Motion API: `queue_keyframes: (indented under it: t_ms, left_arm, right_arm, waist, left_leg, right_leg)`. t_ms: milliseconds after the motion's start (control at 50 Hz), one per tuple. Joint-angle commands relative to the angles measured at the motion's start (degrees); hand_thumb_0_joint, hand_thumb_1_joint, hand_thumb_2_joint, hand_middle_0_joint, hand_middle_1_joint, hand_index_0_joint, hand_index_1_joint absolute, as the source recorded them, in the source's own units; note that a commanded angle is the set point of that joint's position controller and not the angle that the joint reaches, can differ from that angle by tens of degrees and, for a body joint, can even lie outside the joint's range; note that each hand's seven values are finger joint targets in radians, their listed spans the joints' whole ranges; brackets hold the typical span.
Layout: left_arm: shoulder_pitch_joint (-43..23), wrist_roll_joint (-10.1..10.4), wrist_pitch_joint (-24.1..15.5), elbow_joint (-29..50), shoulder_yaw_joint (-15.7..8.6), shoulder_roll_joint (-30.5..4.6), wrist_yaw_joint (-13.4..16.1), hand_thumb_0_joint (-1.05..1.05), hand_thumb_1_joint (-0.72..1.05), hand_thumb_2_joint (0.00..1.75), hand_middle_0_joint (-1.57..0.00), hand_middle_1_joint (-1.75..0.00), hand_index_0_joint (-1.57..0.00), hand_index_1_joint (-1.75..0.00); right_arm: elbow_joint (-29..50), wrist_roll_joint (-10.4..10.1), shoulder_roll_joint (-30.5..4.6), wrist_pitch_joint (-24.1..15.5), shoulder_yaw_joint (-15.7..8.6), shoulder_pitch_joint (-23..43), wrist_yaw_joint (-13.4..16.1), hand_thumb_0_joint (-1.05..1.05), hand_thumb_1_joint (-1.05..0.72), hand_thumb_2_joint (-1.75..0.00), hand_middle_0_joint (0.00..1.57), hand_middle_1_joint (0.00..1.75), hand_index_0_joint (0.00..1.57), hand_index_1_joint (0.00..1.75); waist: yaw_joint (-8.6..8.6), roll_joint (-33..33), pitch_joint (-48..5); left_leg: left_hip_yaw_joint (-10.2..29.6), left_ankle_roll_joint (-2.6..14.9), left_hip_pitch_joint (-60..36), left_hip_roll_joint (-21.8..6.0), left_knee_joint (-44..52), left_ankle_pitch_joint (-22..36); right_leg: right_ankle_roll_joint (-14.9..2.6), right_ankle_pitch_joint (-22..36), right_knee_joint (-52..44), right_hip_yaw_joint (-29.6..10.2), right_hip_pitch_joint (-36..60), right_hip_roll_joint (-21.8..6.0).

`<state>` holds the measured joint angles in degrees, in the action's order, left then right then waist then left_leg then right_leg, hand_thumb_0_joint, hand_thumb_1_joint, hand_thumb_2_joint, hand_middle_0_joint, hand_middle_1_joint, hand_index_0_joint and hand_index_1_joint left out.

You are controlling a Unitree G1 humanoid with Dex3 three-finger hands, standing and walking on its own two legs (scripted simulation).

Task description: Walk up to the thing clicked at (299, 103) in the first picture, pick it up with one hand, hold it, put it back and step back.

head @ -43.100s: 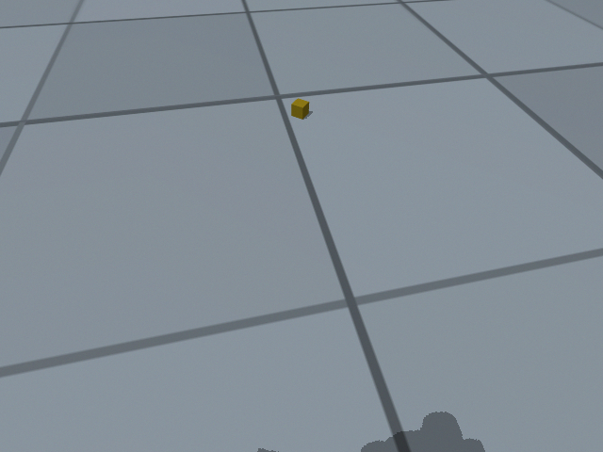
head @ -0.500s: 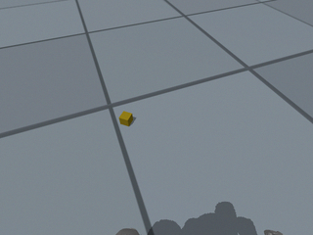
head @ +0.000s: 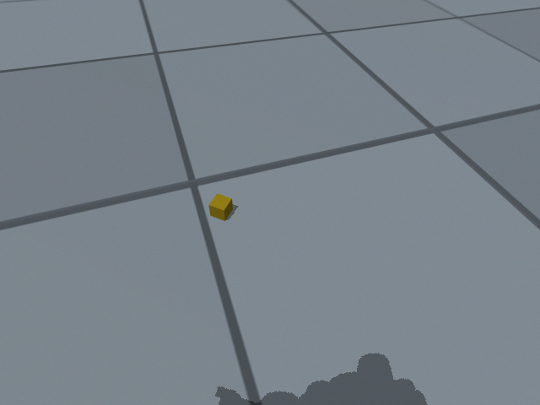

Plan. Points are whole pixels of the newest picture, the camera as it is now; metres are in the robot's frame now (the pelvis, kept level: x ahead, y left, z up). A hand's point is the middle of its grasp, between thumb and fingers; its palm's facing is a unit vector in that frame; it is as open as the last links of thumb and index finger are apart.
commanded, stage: step back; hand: left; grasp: from above
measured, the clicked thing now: (221, 207) +1.05 +0.20 -0.72
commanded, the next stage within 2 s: stand in 0.26 s
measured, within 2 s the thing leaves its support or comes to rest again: neither
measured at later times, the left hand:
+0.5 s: hand out of the picture +0.13 +0.23 -0.14, palm faces -0.01 -0.94 -0.34, open 7.4 cm
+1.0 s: hand out of the picture +0.07 +0.23 -0.13, palm faces -0.04 -0.94 -0.35, open 7.4 cm
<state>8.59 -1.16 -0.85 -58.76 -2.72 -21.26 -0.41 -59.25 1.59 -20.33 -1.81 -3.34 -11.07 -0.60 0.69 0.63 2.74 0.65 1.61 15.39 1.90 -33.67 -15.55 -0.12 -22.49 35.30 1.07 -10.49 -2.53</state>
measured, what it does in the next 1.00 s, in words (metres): stands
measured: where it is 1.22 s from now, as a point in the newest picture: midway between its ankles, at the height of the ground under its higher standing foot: outside the picture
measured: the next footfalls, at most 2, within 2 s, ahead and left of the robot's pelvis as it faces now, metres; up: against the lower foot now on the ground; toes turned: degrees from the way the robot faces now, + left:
none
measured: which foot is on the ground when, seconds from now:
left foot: down 0.00-1.00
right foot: down 0.00-1.00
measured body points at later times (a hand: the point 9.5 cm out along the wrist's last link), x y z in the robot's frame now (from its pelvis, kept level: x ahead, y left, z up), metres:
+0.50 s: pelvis +0.03 -0.01 +0.02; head +0.04 -0.02 +0.47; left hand +0.13 +0.28 -0.11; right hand +0.14 -0.31 -0.11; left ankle +0.02 +0.10 -0.73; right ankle +0.00 -0.13 -0.73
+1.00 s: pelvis -0.01 -0.02 +0.02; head -0.02 -0.03 +0.47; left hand +0.07 +0.28 -0.11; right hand +0.05 -0.33 -0.12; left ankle +0.02 +0.10 -0.73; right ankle +0.00 -0.13 -0.73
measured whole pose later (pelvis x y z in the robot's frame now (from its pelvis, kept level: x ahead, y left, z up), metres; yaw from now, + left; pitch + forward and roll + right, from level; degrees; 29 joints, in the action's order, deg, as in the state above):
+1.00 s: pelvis -0.01 -0.02 +0.02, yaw -1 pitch -4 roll +0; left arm 6.7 -0.8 -0.9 -65.4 0.0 -20.0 -0.5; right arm -66.4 0.6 -20.0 -0.5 -0.6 -7.0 -0.6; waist -0.3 -0.7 2.5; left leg 0.7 -0.8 6.8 -0.9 -17.7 -7.3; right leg -0.9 -9.0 17.0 1.5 -4.5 0.8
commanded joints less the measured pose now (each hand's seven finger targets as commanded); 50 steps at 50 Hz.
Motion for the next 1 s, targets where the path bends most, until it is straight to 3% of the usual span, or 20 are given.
queue_keyframes:
  t_ms: [0,40,80,100,120,140,160,180,220,240,280,400,520,540,620,660,800,840,980]
  left_arm:
    - [-4.8,0.4,-1.0,4.1,-2.2,-10.1,0.8,0.00,0.90,0.90,-0.20,-0.30,-0.20,-0.30]
    - [-4.0,0.6,-1.4,3.4,-2.0,-9.8,1.0,0.00,0.90,0.90,-0.20,-0.30,-0.20,-0.30]
    - [-1.2,0.5,-2.1,1.5,-2.1,-9.8,1.1,0.00,0.90,0.90,-0.20,-0.30,-0.20,-0.30]
    - [-0.4,0.2,-2.4,0.9,-2.5,-11.2,1.4,0.00,0.90,0.90,-0.20,-0.30,-0.20,-0.30]
    - [0.6,0.1,-2.5,0.5,-2.8,-13.3,1.5,0.00,0.90,0.90,-0.20,-0.30,-0.20,-0.30]
    - [-0.8,-0.3,-2.5,0.7,-3.2,-15.7,1.4,0.00,0.90,0.90,-0.20,-0.30,-0.20,-0.30]
    - [-3.7,-0.4,-2.4,1.9,-3.0,-15.8,1.3,0.00,0.90,0.90,-0.20,-0.30,-0.20,-0.30]
    - [-5.0,-0.1,-2.3,2.3,-2.8,-14.6,1.4,0.00,0.90,0.90,-0.20,-0.30,-0.20,-0.30]
    - [-6.8,0.5,-1.9,2.5,-2.3,-12.6,1.6,0.00,0.90,0.90,-0.20,-0.30,-0.20,-0.30]
    - [-5.3,1.8,-1.7,1.3,-0.8,-10.2,1.4,0.00,0.90,0.90,-0.20,-0.30,-0.20,-0.30]
    - [-4.5,1.6,-1.4,0.7,-0.8,-10.8,1.6,0.00,0.90,0.90,-0.20,-0.30,-0.20,-0.30]
    - [-5.7,1.2,-1.1,-0.5,-0.4,-10.5,1.5,0.00,0.90,0.90,-0.20,-0.30,-0.20,-0.30]
    - [-7.5,0.9,-1.2,-1.6,-0.1,-10.7,1.2,0.00,0.90,0.90,-0.20,-0.30,-0.20,-0.30]
    - [-7.6,0.8,-1.4,-1.6,0.0,-10.6,1.2,0.00,0.90,0.90,-0.20,-0.30,-0.20,-0.30]
    - [-7.1,0.7,-1.7,-2.1,0.1,-10.6,1.1,0.00,0.90,0.90,-0.20,-0.30,-0.20,-0.30]
    - [-7.8,0.7,-1.7,-2.3,0.1,-11.0,1.0,0.00,0.90,0.90,-0.20,-0.30,-0.20,-0.30]
    - [-6.9,0.6,-1.6,-2.7,0.2,-11.1,0.8,0.00,0.90,0.90,-0.20,-0.30,-0.20,-0.30]
    - [-6.8,0.6,-1.6,-2.9,0.3,-11.3,0.7,0.00,0.90,0.90,-0.20,-0.30,-0.20,-0.30]
    - [-6.0,0.6,-1.5,-2.8,0.4,-11.5,0.6,0.00,0.90,0.90,-0.20,-0.30,-0.20,-0.30]
  right_arm:
    - [3.7,0.1,-15.4,-1.6,-3.1,1.5,0.7,0.00,-0.90,-0.90,0.20,0.30,0.20,0.30]
    - [3.7,0.2,-14.4,-1.4,-2.7,2.8,1.2,0.00,-0.90,-0.90,0.20,0.30,0.20,0.30]
    - [4.3,-0.7,-12.6,-1.0,-1.9,6.8,1.2,0.00,-0.90,-0.90,0.20,0.30,0.20,0.30]
    - [4.7,-1.3,-11.4,-0.8,-1.5,7.1,1.2,0.00,-0.90,-0.90,0.20,0.30,0.20,0.30]
    - [5.0,-1.6,-10.1,-0.5,-1.3,7.3,1.1,0.00,-0.90,-0.90,0.20,0.30,0.20,0.30]
    - [4.9,-1.4,-9.7,-0.2,-1.4,7.1,1.2,0.00,-0.90,-0.90,0.20,0.30,0.20,0.30]
    - [3.6,-0.8,-9.6,-0.2,-1.3,5.7,1.4,0.00,-0.90,-0.90,0.20,0.30,0.20,0.30]
    - [2.8,-0.5,-10.1,-0.4,-1.3,5.5,1.4,0.00,-0.90,-0.90,0.20,0.30,0.20,0.30]
    - [1.9,-0.3,-11.0,-0.9,-1.5,5.0,1.2,0.00,-0.90,-0.90,0.20,0.30,0.20,0.30]
    - [2.0,-0.9,-12.2,-1.2,-0.9,6.9,1.2,0.00,-0.90,-0.90,0.20,0.30,0.20,0.30]
    - [1.4,-1.1,-12.4,-1.3,-0.9,6.1,1.5,0.00,-0.90,-0.90,0.20,0.30,0.20,0.30]
    - [0.5,-1.6,-11.5,-0.4,0.1,9.3,1.6,0.00,-0.90,-0.90,0.20,0.30,0.20,0.30]
    - [-0.6,-1.5,-10.8,-0.1,0.7,11.0,1.3,0.00,-0.90,-0.90,0.20,0.30,0.20,0.30]
    - [-0.7,-1.4,-11.2,-0.2,0.6,11.3,1.3,0.00,-0.90,-0.90,0.20,0.30,0.20,0.30]
    - [-1.5,-1.3,-11.1,-0.4,0.7,11.4,1.1,0.00,-0.90,-0.90,0.20,0.30,0.20,0.30]
    - [-1.8,-1.3,-10.7,-0.4,1.0,11.7,0.9,0.00,-0.90,-0.90,0.20,0.30,0.20,0.30]
    - [-2.5,-1.1,-11.2,-0.5,0.9,10.9,0.7,0.00,-0.90,-0.90,0.20,0.30,0.20,0.30]
    - [-2.9,-1.0,-10.8,-0.3,1.1,9.7,0.6,0.00,-0.90,-0.90,0.20,0.30,0.20,0.30]
    - [-3.4,-0.9,-11.2,-0.2,1.0,7.4,0.4,0.00,-0.90,-0.90,0.20,0.30,0.20,0.30]
  waist:
    - [-0.58,-6.7,-2.3]
    - [-0.19,-9.3,-3.1]
    - [1.82,-7.3,-6.1]
    - [2.01,-4.6,-8.2]
    - [1.70,-0.9,-8.8]
    - [0.75,1.7,-7.4]
    - [-0.28,2.5,-6.0]
    - [-0.52,1.3,-5.4]
    - [-0.74,0.5,-5.2]
    - [-0.06,0.2,-4.9]
    - [-0.49,0.5,-7.0]
    - [-0.33,-0.7,-8.3]
    - [-0.79,-0.5,-5.5]
    - [-0.73,-1.0,-6.4]
    - [-0.52,-0.7,-6.0]
    - [-0.61,-0.1,-3.6]
    - [-0.36,-0.4,-3.3]
    - [-0.69,0.4,-1.5]
    - [-1.13,0.5,-1.0]
  left_leg:
    - [22.2,11.16,-8.9,-17.9,14.0,10.0]
    - [17.4,8.56,-9.6,-15.9,11.0,20.6]
    - [10.4,4.48,-5.2,-12.4,7.0,27.4]
    - [7.5,2.05,-2.0,-9.9,4.2,25.6]
    - [4.5,0.30,1.4,-6.3,1.5,17.3]
    - [2.5,-0.50,2.0,-3.8,0.1,6.0]
    - [1.9,-1.06,1.0,-4.2,1.9,4.6]
    - [2.3,-0.82,-0.3,-5.0,3.9,9.0]
    - [4.6,0.98,-5.2,-7.0,6.3,22.0]
    - [7.3,1.93,-9.6,-9.1,8.3,31.8]
    - [6.5,1.76,-11.8,-9.7,7.3,38.8]
    - [5.1,0.27,-13.5,-9.2,12.0,32.4]
    - [4.9,-0.63,-12.9,-9.0,16.1,21.3]
    - [4.8,-0.55,-12.9,-9.1,16.0,22.3]
    - [4.8,-0.85,-13.1,-9.2,17.2,19.9]
    - [5.1,-1.14,-11.1,-9.0,18.4,15.5]
    - [5.4,-1.06,-10.6,-9.1,19.4,11.4]
    - [5.2,-1.09,-9.7,-8.6,19.6,7.4]
    - [5.5,-0.74,-8.4,-8.4,18.9,4.3]
  right_leg:
    - [-2.41,-8.7,4.0,-1.3,-10.3,1.3]
    - [-2.35,-3.9,-1.2,-1.5,-8.5,0.3]
    - [-1.83,11.8,-11.6,-1.8,2.8,-0.4]
    - [-2.41,19.9,-12.1,-4.2,9.0,-2.3]
    - [-4.11,20.9,-12.9,-8.9,10.9,-5.7]
    - [-7.03,20.1,-12.7,-12.8,9.0,-10.1]
    - [-8.53,22.3,-11.3,-13.3,7.8,-12.1]
    - [-7.75,25.3,-9.9,-10.6,6.9,-11.0]
    - [-4.07,28.2,-7.3,-4.8,3.4,-6.2]
    - [-1.94,32.1,-8.7,-5.3,2.4,-4.3]
    - [-1.27,36.3,-9.3,-4.2,5.4,-4.2]
    - [-1.07,35.3,-13.7,-4.5,9.4,-4.7]
    - [-0.89,25.8,-18.4,-5.2,7.6,-5.0]
    - [-0.91,27.6,-18.7,-5.3,8.7,-5.3]
    - [-0.86,25.9,-20.0,-5.7,8.3,-5.4]
    - [-0.79,21.4,-21.2,-5.9,7.0,-5.3]
    - [-0.88,16.4,-22.3,-6.1,5.4,-5.1]
    - [-0.68,10.9,-23.6,-6.5,2.9,-4.9]
    - [-0.96,5.0,-24.5,-7.6,0.6,-4.9]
